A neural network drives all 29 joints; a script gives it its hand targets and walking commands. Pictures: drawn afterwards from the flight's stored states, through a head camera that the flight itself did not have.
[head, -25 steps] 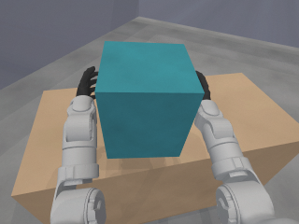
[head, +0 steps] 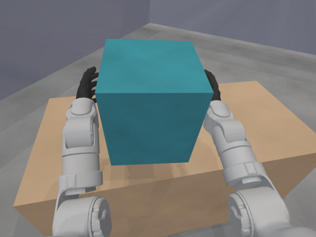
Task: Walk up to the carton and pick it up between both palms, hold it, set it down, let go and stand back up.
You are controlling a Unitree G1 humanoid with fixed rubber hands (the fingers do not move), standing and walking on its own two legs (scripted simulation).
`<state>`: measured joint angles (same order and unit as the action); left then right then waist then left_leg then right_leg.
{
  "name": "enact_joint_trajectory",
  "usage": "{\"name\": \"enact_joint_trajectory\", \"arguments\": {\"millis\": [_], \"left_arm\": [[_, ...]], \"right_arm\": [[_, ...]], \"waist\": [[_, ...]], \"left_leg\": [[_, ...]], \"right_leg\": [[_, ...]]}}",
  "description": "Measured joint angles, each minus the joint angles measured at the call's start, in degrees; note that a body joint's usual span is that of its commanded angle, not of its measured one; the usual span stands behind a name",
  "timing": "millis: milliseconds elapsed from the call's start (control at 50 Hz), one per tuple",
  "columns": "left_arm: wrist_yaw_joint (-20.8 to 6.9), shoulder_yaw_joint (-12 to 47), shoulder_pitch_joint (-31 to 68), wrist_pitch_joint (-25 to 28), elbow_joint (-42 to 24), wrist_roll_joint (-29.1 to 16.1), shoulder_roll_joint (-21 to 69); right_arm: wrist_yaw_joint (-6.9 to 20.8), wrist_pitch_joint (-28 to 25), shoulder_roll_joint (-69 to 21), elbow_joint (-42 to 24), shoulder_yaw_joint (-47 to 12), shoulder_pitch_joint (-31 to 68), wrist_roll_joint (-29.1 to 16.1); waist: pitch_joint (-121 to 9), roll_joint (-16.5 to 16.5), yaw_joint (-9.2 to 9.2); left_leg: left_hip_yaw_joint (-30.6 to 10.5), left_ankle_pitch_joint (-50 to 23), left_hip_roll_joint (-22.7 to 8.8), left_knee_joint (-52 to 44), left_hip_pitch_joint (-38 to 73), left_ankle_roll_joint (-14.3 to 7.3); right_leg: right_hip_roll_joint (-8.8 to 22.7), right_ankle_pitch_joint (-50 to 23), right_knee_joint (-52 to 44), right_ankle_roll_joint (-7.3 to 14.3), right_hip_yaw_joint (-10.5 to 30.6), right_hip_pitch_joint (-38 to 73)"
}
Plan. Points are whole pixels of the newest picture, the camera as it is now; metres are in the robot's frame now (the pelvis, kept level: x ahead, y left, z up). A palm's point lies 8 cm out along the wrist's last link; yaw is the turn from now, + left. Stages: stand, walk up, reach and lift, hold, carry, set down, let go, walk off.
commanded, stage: hold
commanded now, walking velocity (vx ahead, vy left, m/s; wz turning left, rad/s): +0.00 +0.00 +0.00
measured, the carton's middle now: (150, 105) +0.39 +0.00 +0.17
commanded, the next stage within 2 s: none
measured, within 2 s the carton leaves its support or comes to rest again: neither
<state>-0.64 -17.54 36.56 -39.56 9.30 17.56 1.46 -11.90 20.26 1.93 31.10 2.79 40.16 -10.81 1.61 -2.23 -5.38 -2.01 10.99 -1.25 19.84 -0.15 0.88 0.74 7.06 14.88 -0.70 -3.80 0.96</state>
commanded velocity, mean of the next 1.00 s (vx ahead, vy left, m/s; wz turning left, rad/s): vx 0.00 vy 0.00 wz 0.00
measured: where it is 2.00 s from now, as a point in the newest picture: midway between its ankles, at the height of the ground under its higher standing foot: outside the picture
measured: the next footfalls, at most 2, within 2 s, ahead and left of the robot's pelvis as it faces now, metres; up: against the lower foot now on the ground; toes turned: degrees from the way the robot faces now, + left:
none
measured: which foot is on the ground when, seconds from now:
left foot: down 0.00-1.00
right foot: down 0.00-1.00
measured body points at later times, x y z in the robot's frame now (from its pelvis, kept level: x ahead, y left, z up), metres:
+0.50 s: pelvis +0.00 +0.00 +0.00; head -0.06 +0.02 +0.45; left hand +0.38 +0.16 +0.21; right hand +0.37 -0.15 +0.20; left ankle +0.01 +0.13 -0.75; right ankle +0.02 -0.13 -0.75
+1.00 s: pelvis +0.00 +0.00 +0.00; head -0.05 +0.02 +0.45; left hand +0.38 +0.16 +0.21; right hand +0.38 -0.15 +0.20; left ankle +0.01 +0.13 -0.75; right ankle +0.02 -0.13 -0.75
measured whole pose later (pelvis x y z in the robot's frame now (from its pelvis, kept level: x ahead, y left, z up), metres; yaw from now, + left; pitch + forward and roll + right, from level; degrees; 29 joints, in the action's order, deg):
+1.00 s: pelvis +0.00 +0.00 +0.00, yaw +0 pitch -9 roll -1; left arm -2.3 -18.3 36.6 -43.0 5.8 18.4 1.5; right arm -12.9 23.3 1.6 27.7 2.5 40.1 -11.6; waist 1.8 -1.5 -5.3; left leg -2.3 11.1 -1.1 20.0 0.1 0.9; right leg 0.9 7.4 15.3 -0.7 -4.0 1.2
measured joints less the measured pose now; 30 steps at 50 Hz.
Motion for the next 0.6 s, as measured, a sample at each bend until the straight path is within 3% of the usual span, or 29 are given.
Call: {"name": "enact_joint_trajectory", "arguments": {"millis": [600], "left_arm": [[-0.8,-0.7,1.9,-2.7,-1.3,1.2,0.2]], "right_arm": [[0.4,1.6,-0.2,-0.8,1.1,1.1,0.4]], "waist": [[0.2,0.5,0.63]], "left_leg": [[0.3,-0.5,0.1,-0.3,-0.3,-0.1]], "right_leg": [[0.1,-0.2,0.3,0.0,0.3,-0.7]]}}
